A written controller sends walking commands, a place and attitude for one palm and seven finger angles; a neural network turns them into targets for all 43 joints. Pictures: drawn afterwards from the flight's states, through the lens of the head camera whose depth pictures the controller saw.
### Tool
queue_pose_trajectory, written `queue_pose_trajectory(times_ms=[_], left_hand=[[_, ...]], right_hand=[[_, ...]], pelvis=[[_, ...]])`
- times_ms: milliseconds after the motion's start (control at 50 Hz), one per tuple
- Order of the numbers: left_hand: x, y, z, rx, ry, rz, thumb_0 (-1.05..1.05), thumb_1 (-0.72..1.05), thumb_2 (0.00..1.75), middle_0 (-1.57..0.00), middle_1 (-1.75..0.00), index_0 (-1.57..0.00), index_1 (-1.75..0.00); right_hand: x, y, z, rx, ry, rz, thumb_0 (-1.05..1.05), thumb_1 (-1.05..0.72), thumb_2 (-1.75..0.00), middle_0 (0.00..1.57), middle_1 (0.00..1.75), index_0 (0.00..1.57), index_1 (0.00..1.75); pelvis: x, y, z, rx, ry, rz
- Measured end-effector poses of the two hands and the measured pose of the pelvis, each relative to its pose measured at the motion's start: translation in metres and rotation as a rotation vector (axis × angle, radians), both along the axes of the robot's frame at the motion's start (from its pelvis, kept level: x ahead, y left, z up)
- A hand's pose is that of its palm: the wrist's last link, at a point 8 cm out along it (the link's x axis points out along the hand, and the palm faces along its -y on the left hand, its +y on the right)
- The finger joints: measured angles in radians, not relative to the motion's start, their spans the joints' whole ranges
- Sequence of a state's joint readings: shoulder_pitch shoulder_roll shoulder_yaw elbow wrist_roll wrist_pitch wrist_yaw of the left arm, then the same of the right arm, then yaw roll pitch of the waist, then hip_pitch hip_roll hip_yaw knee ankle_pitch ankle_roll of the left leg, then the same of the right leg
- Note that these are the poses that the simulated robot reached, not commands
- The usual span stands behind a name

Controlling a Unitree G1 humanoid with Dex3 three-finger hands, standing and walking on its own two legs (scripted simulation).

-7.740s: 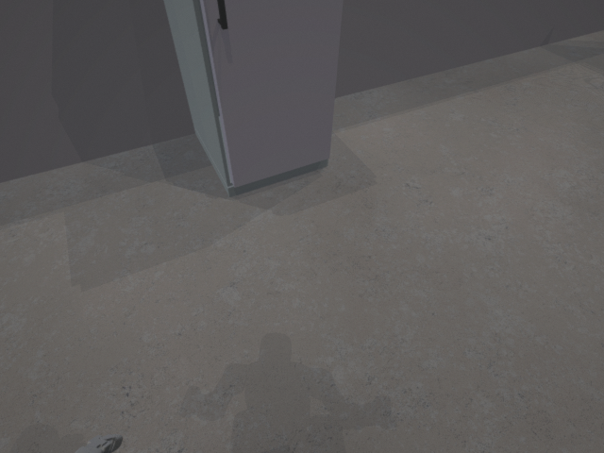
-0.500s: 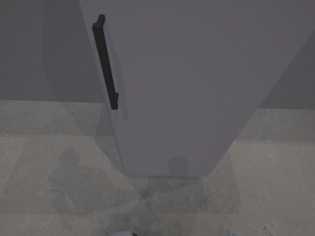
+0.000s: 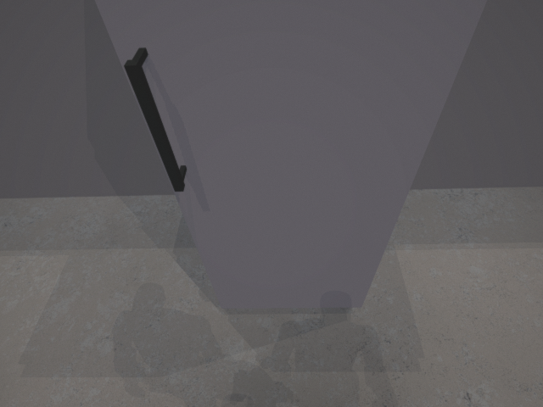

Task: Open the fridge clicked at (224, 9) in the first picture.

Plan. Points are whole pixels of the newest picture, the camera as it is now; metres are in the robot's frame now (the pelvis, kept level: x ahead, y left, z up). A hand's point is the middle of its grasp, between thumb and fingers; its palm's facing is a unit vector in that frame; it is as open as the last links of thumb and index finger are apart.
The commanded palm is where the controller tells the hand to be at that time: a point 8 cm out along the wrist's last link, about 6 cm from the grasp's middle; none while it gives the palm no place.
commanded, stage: come to a stop and stand still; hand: left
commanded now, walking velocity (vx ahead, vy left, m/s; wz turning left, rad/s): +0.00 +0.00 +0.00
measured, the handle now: (162, 129) +0.50 +0.22 +0.14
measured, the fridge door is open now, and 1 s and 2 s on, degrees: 0 0 0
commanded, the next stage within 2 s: look again from close up in 1.30 s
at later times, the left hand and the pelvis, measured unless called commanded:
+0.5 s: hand out of the picture +0.04 +0.29 -0.17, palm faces +0.02 -0.96 -0.29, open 7.4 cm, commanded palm none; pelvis -0.03 +0.06 -0.02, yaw -1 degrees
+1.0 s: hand out of the picture +0.01 +0.28 -0.16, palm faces -0.04 -0.94 -0.34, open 7.4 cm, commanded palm none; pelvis -0.05 +0.03 -0.01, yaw +0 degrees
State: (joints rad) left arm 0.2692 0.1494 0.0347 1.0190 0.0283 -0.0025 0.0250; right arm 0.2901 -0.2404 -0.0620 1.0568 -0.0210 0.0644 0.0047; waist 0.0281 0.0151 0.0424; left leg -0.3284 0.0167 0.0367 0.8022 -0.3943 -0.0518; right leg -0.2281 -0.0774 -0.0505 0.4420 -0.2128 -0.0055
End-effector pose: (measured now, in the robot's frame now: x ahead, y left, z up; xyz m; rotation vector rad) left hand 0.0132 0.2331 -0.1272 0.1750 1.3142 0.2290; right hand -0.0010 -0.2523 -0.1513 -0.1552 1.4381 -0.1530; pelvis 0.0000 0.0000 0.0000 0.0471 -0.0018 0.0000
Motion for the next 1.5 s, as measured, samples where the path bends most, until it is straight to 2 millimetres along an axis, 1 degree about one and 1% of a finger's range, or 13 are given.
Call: queue_pose_trajectory(times_ms=[80,160,280,380,440,500,660,800,940,1040,1240,1360,1500], left_hand=[[-0.018,0.017,-0.010,-0.010,0.048,0.007,0.00,0.91,0.89,-0.20,-0.30,-0.20,-0.30],[-0.024,0.045,-0.022,0.004,0.037,0.004,0.00,0.91,0.89,-0.20,-0.30,-0.20,-0.30],[-0.010,0.074,-0.026,0.024,-0.034,-0.037,0.00,0.91,0.89,-0.20,-0.30,-0.20,-0.30],[0.008,0.089,-0.020,0.031,-0.123,-0.065,0.00,0.91,0.89,-0.20,-0.30,-0.20,-0.30],[0.015,0.095,-0.015,0.036,-0.164,-0.082,0.00,0.91,0.89,-0.20,-0.30,-0.20,-0.30],[0.018,0.100,-0.010,0.044,-0.185,-0.100,0.00,0.91,0.89,-0.20,-0.30,-0.20,-0.30],[0.009,0.110,-0.002,0.072,-0.159,-0.133,0.00,0.90,0.89,-0.20,-0.30,-0.20,-0.30],[-0.006,0.111,0.002,0.097,-0.097,-0.137,0.00,0.90,0.89,-0.20,-0.30,-0.20,-0.30],[-0.009,0.100,0.003,0.099,-0.067,-0.135,0.00,0.90,0.89,-0.20,-0.30,-0.20,-0.30],[-0.002,0.088,0.004,0.089,-0.076,-0.135,0.00,0.90,0.89,-0.20,-0.30,-0.20,-0.30],[0.016,0.068,0.005,0.071,-0.120,-0.132,0.00,0.90,0.89,-0.20,-0.30,-0.20,-0.30],[0.021,0.064,0.005,0.067,-0.128,-0.125,0.00,0.90,0.89,-0.20,-0.30,-0.20,-0.30],[0.018,0.066,0.005,0.071,-0.111,-0.111,0.00,0.90,0.89,-0.20,-0.30,-0.20,-0.30]], right_hand=[[0.010,0.016,0.001,-0.012,-0.030,0.032,0.01,-0.91,-0.90,0.19,0.30,0.19,0.30],[0.032,0.032,-0.003,-0.039,-0.154,0.077,0.01,-0.91,-0.90,0.20,0.30,0.19,0.30],[0.070,0.062,0.007,-0.032,-0.340,0.079,0.01,-0.91,-0.90,0.20,0.30,0.20,0.30],[0.083,0.076,0.018,-0.031,-0.426,0.095,0.01,-0.91,-0.90,0.20,0.30,0.20,0.30],[0.081,0.075,0.023,-0.041,-0.441,0.099,0.01,-0.90,-0.90,0.20,0.30,0.20,0.30],[0.073,0.068,0.026,-0.057,-0.434,0.097,0.01,-0.90,-0.90,0.20,0.30,0.20,0.30],[0.029,0.035,0.027,-0.115,-0.331,0.069,0.01,-0.90,-0.90,0.20,0.30,0.20,0.30],[-0.006,0.006,0.025,-0.148,-0.221,0.046,0.01,-0.90,-0.90,0.20,0.30,0.20,0.30],[-0.018,-0.009,0.022,-0.144,-0.167,0.040,0.01,-0.90,-0.90,0.20,0.30,0.20,0.30],[-0.012,-0.011,0.020,-0.126,-0.165,0.048,0.01,-0.90,-0.90,0.20,0.30,0.20,0.30],[0.014,-0.011,0.019,-0.099,-0.203,0.070,0.01,-0.90,-0.90,0.20,0.30,0.20,0.30],[0.026,-0.013,0.021,-0.098,-0.217,0.083,0.01,-0.90,-0.90,0.20,0.30,0.20,0.30],[0.032,-0.017,0.024,-0.109,-0.209,0.092,0.01,-0.90,-0.90,0.20,0.30,0.20,0.30]], pelvis=[[-0.005,0.014,-0.005,-0.016,-0.001,0.008],[-0.008,0.031,-0.018,-0.047,-0.007,0.030],[-0.010,0.050,-0.022,-0.048,-0.037,-0.002],[-0.019,0.060,-0.021,-0.053,-0.058,-0.013],[-0.025,0.063,-0.020,-0.053,-0.065,-0.017],[-0.031,0.065,-0.018,-0.051,-0.069,-0.019],[-0.044,0.061,-0.013,-0.043,-0.067,-0.019],[-0.047,0.051,-0.011,-0.038,-0.059,-0.013],[-0.046,0.039,-0.009,-0.038,-0.055,-0.007],[-0.045,0.032,-0.007,-0.038,-0.052,-0.002],[-0.042,0.021,-0.006,-0.040,-0.052,0.006],[-0.039,0.018,-0.005,-0.041,-0.052,0.010],[-0.036,0.016,-0.004,-0.042,-0.051,0.015]])
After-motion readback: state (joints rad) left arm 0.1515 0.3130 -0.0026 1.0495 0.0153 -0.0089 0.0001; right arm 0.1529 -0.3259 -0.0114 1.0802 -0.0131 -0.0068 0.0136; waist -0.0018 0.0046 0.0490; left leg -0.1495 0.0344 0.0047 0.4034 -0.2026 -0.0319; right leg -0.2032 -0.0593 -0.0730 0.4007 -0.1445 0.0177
